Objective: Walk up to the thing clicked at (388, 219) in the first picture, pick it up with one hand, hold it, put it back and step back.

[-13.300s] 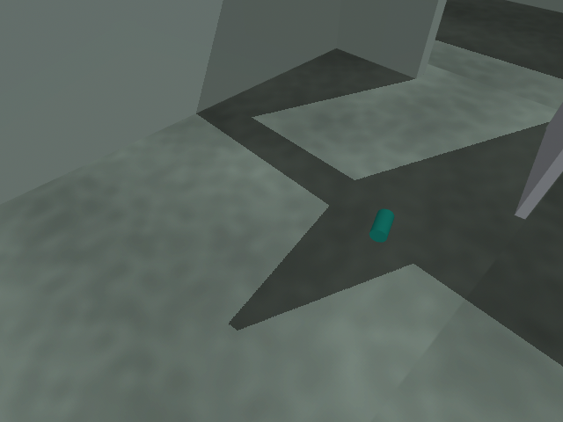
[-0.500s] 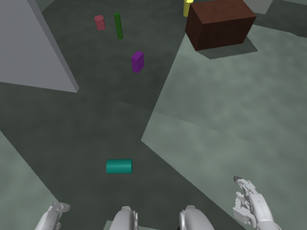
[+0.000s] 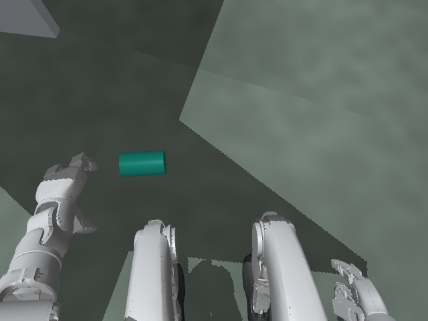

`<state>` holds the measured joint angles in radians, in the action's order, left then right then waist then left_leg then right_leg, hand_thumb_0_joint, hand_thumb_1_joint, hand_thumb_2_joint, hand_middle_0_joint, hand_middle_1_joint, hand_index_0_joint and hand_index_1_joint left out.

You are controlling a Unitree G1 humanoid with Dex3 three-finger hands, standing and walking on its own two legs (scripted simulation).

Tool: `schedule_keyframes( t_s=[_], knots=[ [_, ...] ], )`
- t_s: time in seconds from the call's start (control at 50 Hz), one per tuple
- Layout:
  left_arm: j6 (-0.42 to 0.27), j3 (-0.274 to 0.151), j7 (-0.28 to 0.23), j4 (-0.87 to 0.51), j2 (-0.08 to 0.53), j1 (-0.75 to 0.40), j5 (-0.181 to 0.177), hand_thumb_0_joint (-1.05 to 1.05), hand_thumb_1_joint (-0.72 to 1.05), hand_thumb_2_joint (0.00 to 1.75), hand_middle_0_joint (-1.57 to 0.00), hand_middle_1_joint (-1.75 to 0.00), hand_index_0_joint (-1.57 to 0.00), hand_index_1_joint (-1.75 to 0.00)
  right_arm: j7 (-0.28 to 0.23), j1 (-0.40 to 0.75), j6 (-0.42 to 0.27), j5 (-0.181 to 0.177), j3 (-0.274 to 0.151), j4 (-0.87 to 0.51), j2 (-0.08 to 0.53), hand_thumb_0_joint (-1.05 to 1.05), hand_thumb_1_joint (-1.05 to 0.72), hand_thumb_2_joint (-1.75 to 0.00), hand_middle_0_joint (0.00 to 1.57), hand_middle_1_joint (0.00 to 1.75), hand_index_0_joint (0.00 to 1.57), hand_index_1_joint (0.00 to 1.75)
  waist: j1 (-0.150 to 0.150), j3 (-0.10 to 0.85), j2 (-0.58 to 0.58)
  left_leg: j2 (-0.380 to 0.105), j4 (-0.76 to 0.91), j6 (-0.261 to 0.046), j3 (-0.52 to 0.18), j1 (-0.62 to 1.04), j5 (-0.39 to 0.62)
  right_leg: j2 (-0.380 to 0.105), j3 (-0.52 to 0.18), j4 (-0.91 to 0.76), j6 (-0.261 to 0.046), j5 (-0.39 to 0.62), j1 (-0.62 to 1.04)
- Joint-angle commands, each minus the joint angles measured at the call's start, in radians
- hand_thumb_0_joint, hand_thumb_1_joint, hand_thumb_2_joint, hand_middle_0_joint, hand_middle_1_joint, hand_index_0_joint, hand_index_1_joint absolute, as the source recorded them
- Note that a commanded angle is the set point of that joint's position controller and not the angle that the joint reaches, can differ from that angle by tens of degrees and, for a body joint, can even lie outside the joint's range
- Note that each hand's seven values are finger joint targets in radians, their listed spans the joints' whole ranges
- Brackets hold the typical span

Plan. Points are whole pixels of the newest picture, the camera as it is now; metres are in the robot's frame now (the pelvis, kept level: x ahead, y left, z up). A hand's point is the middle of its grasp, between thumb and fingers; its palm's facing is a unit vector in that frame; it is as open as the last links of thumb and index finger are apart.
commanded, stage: rise first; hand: left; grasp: from above
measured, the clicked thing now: (143, 163) +0.53 +0.21 -0.43
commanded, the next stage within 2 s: none
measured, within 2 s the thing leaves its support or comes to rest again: neither
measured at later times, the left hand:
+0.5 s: hand (103, 178) +0.43 +0.27 -0.24, palm faces -0.50 -0.05 -0.87, open 14.1 cm
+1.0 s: hand (112, 169) +0.47 +0.27 -0.29, palm faces -0.48 +0.00 -0.88, open 14.0 cm
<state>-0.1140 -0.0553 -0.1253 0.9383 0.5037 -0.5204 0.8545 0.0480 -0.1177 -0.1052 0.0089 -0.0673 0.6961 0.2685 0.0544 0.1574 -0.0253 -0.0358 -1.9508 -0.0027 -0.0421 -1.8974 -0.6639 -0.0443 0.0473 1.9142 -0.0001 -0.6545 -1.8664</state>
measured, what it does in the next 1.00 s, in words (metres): lowers itself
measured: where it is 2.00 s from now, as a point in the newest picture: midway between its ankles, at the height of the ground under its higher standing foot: (215, 308)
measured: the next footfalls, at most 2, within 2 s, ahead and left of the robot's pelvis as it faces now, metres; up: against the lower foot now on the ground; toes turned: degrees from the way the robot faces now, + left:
none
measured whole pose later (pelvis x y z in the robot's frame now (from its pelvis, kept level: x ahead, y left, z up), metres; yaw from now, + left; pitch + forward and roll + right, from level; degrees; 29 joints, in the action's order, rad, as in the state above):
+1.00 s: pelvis -0.01 +0.01 -0.12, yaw -4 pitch +35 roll -7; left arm -0.26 -0.06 -0.35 1.42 0.73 -0.98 1.29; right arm 0.12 -0.15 -0.02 0.13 0.02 0.74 0.27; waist 0.22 0.05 0.01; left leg -0.03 -2.35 -0.02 -0.10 -2.29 -0.69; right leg -0.03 0.08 2.26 0.02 -0.66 -2.22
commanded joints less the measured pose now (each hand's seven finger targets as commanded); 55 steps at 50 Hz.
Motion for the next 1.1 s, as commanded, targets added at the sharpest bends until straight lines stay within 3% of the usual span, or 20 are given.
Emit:
schedule_keyframes(
  t_s=[0.0,0.14,0.18,0.24,0.28,0.32,0.38,0.4,0.42,0.48,0.56,0.6,0.62,0.64,0.68,0.72,0.82,0.9,0.92,1.08],
  knots=[
    [-0.056,-0.074,-0.061,-0.029,0.292,-0.281,0.078,0.00,-0.47,0.98,-0.06,-1.08,-0.08,-1.06,-0.007,-0.138,-0.017,0.010,-0.066,-0.067,0.195,0.00,-0.85,-0.89,0.20,0.30,0.20,0.30,0.024,0.627,-0.055,0.041,0.178,-0.017,0.009,0.346,0.109,0.042,0.014,-0.179,-0.033,0.106,0.280],
    [-0.093,-0.075,-0.118,0.034,0.386,-0.491,0.190,0.00,-0.51,1.01,-0.05,-1.06,-0.06,-1.04,0.001,-0.169,0.032,0.033,-0.055,-0.042,0.201,0.00,-0.87,-0.89,0.20,0.30,0.20,0.30,0.056,0.647,-0.120,0.045,0.097,-0.023,0.017,0.288,0.085,0.048,0.028,-0.106,-0.037,0.078,0.187],
    [-0.090,-0.058,-0.129,0.159,0.353,-0.443,0.209,0.00,-0.51,1.00,-0.05,-1.05,-0.07,-1.03,0.006,-0.182,0.043,0.042,-0.051,-0.019,0.199,0.00,-0.88,-0.90,0.20,0.30,0.20,0.30,0.075,0.557,-0.095,0.047,0.082,-0.026,0.015,0.231,0.043,0.049,0.037,-0.096,-0.036,0.042,0.146],
    [-0.111,-0.065,-0.147,0.073,0.410,-0.585,0.244,0.00,-0.53,1.02,-0.05,-1.03,-0.06,-1.02,0.011,-0.175,0.052,0.052,-0.045,-0.027,0.203,0.00,-0.88,-0.90,0.20,0.30,0.20,0.30,0.077,0.629,-0.162,0.047,0.061,-0.022,0.006,0.259,0.043,0.047,0.045,-0.052,-0.041,0.046,0.107],
    [-0.110,-0.044,-0.156,0.174,0.381,-0.553,0.283,0.00,-0.53,1.02,-0.05,-1.02,-0.06,-1.01,0.017,-0.201,0.057,0.053,-0.041,-0.002,0.215,0.00,-0.89,-0.90,0.20,0.30,0.20,0.30,0.096,0.593,-0.187,0.042,0.050,-0.015,-0.007,0.271,0.059,0.047,0.059,-0.017,-0.044,0.071,0.049],
    [-0.119,-0.032,-0.168,0.185,0.366,-0.590,0.290,0.00,-0.53,1.02,-0.05,-1.02,-0.06,-1.01,0.021,-0.210,0.059,0.061,-0.036,0.011,0.215,0.00,-0.89,-0.90,0.20,0.30,0.20,0.30,0.117,0.575,-0.177,0.043,0.026,-0.018,-0.011,0.247,0.082,0.045,0.064,-0.002,-0.042,0.099,0.032],
    [-0.124,-0.045,-0.182,0.194,0.417,-0.643,0.325,0.00,-0.54,1.02,-0.05,-1.00,-0.06,-1.00,0.027,-0.224,0.067,0.070,-0.033,0.027,0.220,0.00,-0.90,-0.90,0.20,0.30,0.20,0.30,0.121,0.600,-0.200,0.042,-0.004,-0.020,-0.005,0.243,0.101,0.045,0.062,0.018,-0.043,0.114,0.023],
    [-0.129,-0.032,-0.185,0.204,0.392,-0.651,0.333,0.00,-0.53,1.01,-0.06,-1.00,-0.06,-0.99,0.032,-0.223,0.066,0.075,-0.028,0.021,0.220,0.00,-0.90,-0.90,0.20,0.30,0.20,0.30,0.133,0.586,-0.210,0.043,-0.009,-0.018,-0.007,0.242,0.117,0.043,0.065,0.029,-0.042,0.132,0.018],
    [-0.126,-0.041,-0.188,0.256,0.396,-0.618,0.344,0.00,-0.53,1.01,-0.06,-1.00,-0.06,-0.99,0.034,-0.236,0.069,0.079,-0.029,0.034,0.226,0.00,-0.90,-0.90,0.20,0.30,0.20,0.30,0.133,0.578,-0.190,0.039,-0.011,-0.016,-0.018,0.255,0.117,0.042,0.072,0.035,-0.041,0.127,-0.001],
    [-0.138,-0.028,-0.199,0.246,0.396,-0.665,0.368,0.00,-0.53,1.00,-0.06,-1.00,-0.07,-0.99,0.040,-0.231,0.072,0.086,-0.027,0.031,0.224,0.00,-0.90,-0.90,0.20,0.30,0.20,0.30,0.140,0.591,-0.224,0.040,-0.031,-0.015,-0.012,0.257,0.126,0.044,0.073,0.054,-0.043,0.136,-0.016],
    [-0.151,-0.043,-0.223,0.220,0.442,-0.737,0.399,0.00,-0.52,1.00,-0.06,-1.00,-0.07,-0.99,0.046,-0.240,0.077,0.096,-0.026,0.041,0.227,0.00,-0.91,-0.90,0.20,0.30,0.20,0.30,0.138,0.633,-0.245,0.041,-0.065,-0.018,-0.002,0.242,0.143,0.047,0.070,0.074,-0.044,0.152,-0.014],
    [-0.146,-0.039,-0.233,0.302,0.427,-0.690,0.416,0.00,-0.53,1.00,-0.06,-1.00,-0.07,-0.99,0.049,-0.251,0.079,0.101,-0.018,0.040,0.228,0.00,-0.91,-0.90,0.20,0.30,0.20,0.30,0.152,0.598,-0.207,0.043,-0.079,-0.022,-0.004,0.211,0.146,0.048,0.077,0.076,-0.039,0.157,-0.015],
    [-0.150,-0.031,-0.235,0.278,0.429,-0.719,0.414,0.00,-0.51,0.98,-0.06,-1.01,-0.08,-0.99,0.050,-0.232,0.078,0.100,-0.018,0.026,0.229,0.00,-0.90,-0.90,0.20,0.30,0.20,0.30,0.148,0.593,-0.198,0.041,-0.082,-0.024,-0.005,0.196,0.134,0.048,0.078,0.078,-0.039,0.150,-0.026],
    [-0.150,-0.028,-0.237,0.318,0.423,-0.704,0.420,0.00,-0.52,0.99,-0.06,-1.00,-0.08,-0.99,0.052,-0.240,0.078,0.107,-0.010,0.032,0.231,0.00,-0.91,-0.90,0.20,0.30,0.20,0.30,0.167,0.570,-0.192,0.042,-0.093,-0.026,-0.003,0.178,0.134,0.048,0.079,0.082,-0.036,0.154,-0.022],
    [-0.156,-0.052,-0.245,0.285,0.476,-0.750,0.430,0.00,-0.51,0.99,-0.06,-1.00,-0.08,-0.99,0.052,-0.247,0.080,0.109,-0.010,0.036,0.235,0.00,-0.91,-0.90,0.20,0.30,0.20,0.30,0.152,0.614,-0.224,0.042,-0.102,-0.025,-0.001,0.186,0.140,0.049,0.078,0.096,-0.038,0.157,-0.017],
    [-0.152,-0.035,-0.247,0.311,0.438,-0.733,0.431,0.00,-0.51,0.98,-0.07,-1.01,-0.08,-0.99,0.055,-0.247,0.079,0.114,-0.002,0.029,0.231,0.00,-0.91,-0.90,0.20,0.30,0.20,0.30,0.159,0.610,-0.208,0.042,-0.111,-0.026,-0.001,0.186,0.159,0.051,0.081,0.100,-0.036,0.174,-0.014],
    [-0.149,-0.049,-0.263,0.332,0.480,-0.773,0.431,0.00,-0.51,0.97,-0.06,-1.02,-0.08,-1.00,0.059,-0.247,0.077,0.118,0.007,0.028,0.236,0.00,-0.91,-0.90,0.20,0.30,0.20,0.30,0.167,0.603,-0.209,0.040,-0.130,-0.031,0.002,0.145,0.137,0.056,0.085,0.108,-0.034,0.165,-0.013],
    [-0.139,-0.033,-0.266,0.377,0.451,-0.745,0.427,0.00,-0.49,0.96,-0.06,-1.03,-0.09,-1.00,0.061,-0.256,0.074,0.125,0.016,0.033,0.239,0.00,-0.91,-0.90,0.20,0.30,0.20,0.30,0.185,0.571,-0.193,0.039,-0.158,-0.035,0.008,0.115,0.155,0.057,0.085,0.116,-0.029,0.188,-0.008],
    [-0.143,-0.038,-0.267,0.318,0.473,-0.784,0.425,0.00,-0.49,0.96,-0.07,-1.02,-0.09,-1.00,0.060,-0.250,0.075,0.121,0.014,0.031,0.237,0.00,-0.91,-0.90,0.20,0.30,0.20,0.30,0.169,0.601,-0.221,0.039,-0.153,-0.032,0.007,0.132,0.161,0.057,0.083,0.122,-0.033,0.190,-0.010],
    [-0.132,-0.041,-0.267,0.321,0.479,-0.782,0.424,0.00,-0.50,0.97,-0.06,-1.03,-0.08,-1.01,0.065,-0.265,0.077,0.123,0.019,0.028,0.249,0.00,-0.91,-0.90,0.20,0.30,0.20,0.30,0.187,0.595,-0.262,0.033,-0.159,-0.024,-0.008,0.149,0.165,0.055,0.095,0.145,-0.035,0.197,-0.034]
  ],
)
